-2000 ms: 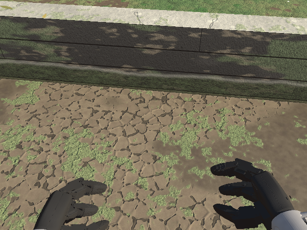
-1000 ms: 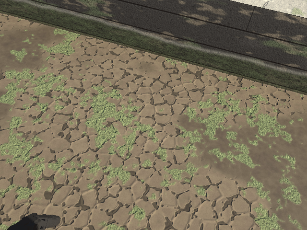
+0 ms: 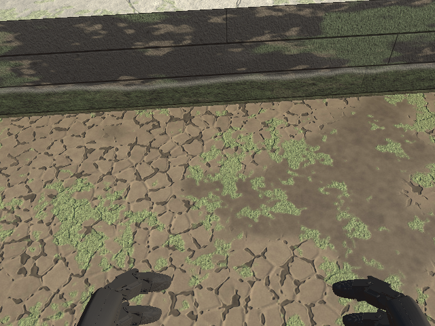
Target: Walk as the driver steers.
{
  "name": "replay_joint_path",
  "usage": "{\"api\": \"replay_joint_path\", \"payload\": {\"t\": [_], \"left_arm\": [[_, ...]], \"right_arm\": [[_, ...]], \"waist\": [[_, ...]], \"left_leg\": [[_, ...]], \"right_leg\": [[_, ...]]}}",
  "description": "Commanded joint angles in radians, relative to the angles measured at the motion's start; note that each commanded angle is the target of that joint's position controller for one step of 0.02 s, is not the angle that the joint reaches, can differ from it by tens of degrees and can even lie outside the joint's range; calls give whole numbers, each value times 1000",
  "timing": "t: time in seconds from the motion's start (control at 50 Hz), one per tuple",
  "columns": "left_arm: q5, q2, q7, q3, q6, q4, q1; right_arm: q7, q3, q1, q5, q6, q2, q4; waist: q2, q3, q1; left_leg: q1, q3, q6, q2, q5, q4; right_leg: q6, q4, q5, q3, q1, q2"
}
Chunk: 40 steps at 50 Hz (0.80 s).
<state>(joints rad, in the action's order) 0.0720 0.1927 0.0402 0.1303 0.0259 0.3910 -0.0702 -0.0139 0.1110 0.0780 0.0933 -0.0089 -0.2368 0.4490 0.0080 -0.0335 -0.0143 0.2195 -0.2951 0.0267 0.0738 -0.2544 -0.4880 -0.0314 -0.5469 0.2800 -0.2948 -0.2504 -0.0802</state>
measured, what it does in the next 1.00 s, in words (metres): stands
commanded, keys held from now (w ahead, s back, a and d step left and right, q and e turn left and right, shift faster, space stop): w+q+shift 0.50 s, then w+e+shift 0.50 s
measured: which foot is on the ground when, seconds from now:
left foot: down 0.00-1.00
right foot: down 0.00-1.00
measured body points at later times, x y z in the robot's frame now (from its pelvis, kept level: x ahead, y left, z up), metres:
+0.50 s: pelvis -0.02 -0.01 +0.00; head -0.02 +0.01 +0.45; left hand +0.18 +0.27 +0.00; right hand +0.31 -0.10 +0.00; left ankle +0.01 +0.10 -0.74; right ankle +0.01 -0.14 -0.74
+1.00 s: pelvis -0.01 -0.01 +0.00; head -0.03 -0.02 +0.45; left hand +0.19 +0.23 -0.02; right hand +0.29 -0.16 +0.00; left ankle +0.01 +0.10 -0.74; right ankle +0.01 -0.14 -0.74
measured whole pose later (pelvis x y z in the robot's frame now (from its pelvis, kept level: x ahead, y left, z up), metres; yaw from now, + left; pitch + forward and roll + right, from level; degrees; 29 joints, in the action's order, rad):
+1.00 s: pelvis -0.01 -0.01 +0.00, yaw +8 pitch +0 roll +1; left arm 0.06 0.28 0.02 0.12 0.04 0.40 -0.10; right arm 0.01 0.12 -0.02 0.08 -0.01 -0.27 0.40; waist 0.01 0.05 0.00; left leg 0.31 -0.14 0.02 0.03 -0.22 -0.53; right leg -0.02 -0.58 0.30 -0.16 -0.28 -0.03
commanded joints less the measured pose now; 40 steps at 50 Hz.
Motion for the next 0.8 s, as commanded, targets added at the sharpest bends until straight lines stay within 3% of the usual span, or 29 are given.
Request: {"api": "replay_joint_path", "payload": {"t": [0.02,0.04,0.06,0.08,0.14,0.16,0.18,0.2,0.22,0.32,0.4,0.42,0.5,0.56,0.62,0.72,0.8], "left_arm": [[18,88,1,-20,-42,-108,118],[23,88,2,-15,-46,-107,123],[24,85,13,-9,-49,-131,181],[31,85,14,-6,-54,-129,181],[58,88,10,4,-61,-116,170],[51,103,25,8,-64,-125,187],[32,104,25,8,-58,-126,231],[25,102,26,9,-54,-134,245],[33,98,29,10,-55,-137,271],[40,124,18,-5,-57,-133,269],[39,132,0,-23,-43,-123,252],[38,144,-6,-34,-41,-120,251],[42,145,-21,-54,-30,-97,209],[37,93,-4,-22,-61,-113,231],[17,112,0,-13,-69,-133,242],[4,141,-2,-8,-44,-130,194],[-3,146,2,-12,-26,-121,160]], "right_arm": [[-3,-14,-120,-9,-9,-93,-117],[-2,-10,-117,-13,-5,-95,-115],[6,-1,-124,2,-5,-90,-126],[12,2,-114,5,-4,-87,-119],[19,4,-87,-8,10,-92,-101],[23,5,-127,-14,15,-97,-122],[17,-1,-122,-4,11,-103,-111],[19,0,-130,-1,10,-103,-113],[22,0,-157,-2,7,-106,-121],[35,-13,-173,-13,21,-126,-144],[48,-25,-177,-25,20,-138,-151],[53,-31,-188,-37,21,-145,-156],[59,-46,-181,-52,29,-162,-160],[61,-1,-234,-30,20,-84,-186],[74,9,-276,-23,14,-94,-192],[83,27,-264,11,-10,-95,-180],[79,26,-268,15,-27,-95,-175]], "waist": [[-35,170,-24],[-26,166,-27],[-5,121,-2],[-3,159,-5],[-31,242,-13],[-58,195,-22],[-38,230,8],[-26,203,10],[11,196,3],[-19,175,13],[-8,178,19],[-28,168,17],[10,176,17],[29,226,37],[37,198,59],[38,186,76],[56,171,55]], "left_leg": [[-266,197,19,113,89,129],[-257,215,26,113,99,140],[-250,238,30,107,177,131],[-263,263,36,106,222,121],[-243,308,44,87,258,96],[-165,333,22,76,212,100],[-160,336,13,68,124,106],[-126,352,11,60,82,112],[-90,374,11,58,64,124],[22,436,14,23,74,88],[112,465,16,-1,99,63],[136,473,12,-6,101,56],[188,494,13,-32,149,41],[83,546,-3,-6,67,72],[44,552,-21,12,-13,92],[17,490,-26,38,-11,87],[21,455,-27,61,-12,98]], "right_leg": [[7,100,-318,39,-113,93],[2,105,-308,46,-100,96],[-5,112,-370,38,-134,97],[-11,109,-396,48,-109,106],[0,98,-386,114,-24,122],[6,101,-344,106,-21,119],[21,118,-265,93,6,138],[25,124,-210,103,-3,141],[27,114,-134,114,4,150],[26,91,-146,184,38,167],[29,73,-140,232,108,180],[27,67,-133,256,119,179],[38,49,-115,310,172,190],[29,86,-67,272,118,216],[31,122,-34,234,52,221],[39,142,11,163,-6,189],[44,128,34,120,-38,161]]}}
Velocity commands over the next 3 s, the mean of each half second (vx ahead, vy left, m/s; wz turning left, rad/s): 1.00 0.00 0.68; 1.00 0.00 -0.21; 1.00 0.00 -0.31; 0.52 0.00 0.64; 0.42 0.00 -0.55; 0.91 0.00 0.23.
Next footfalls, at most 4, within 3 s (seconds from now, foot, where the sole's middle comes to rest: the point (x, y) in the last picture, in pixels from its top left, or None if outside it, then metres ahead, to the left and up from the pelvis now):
2.16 right None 0.04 -0.16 -0.77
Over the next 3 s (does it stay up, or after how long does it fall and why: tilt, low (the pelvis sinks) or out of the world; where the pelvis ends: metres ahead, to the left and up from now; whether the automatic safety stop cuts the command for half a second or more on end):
stays up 0.00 -0.07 0.00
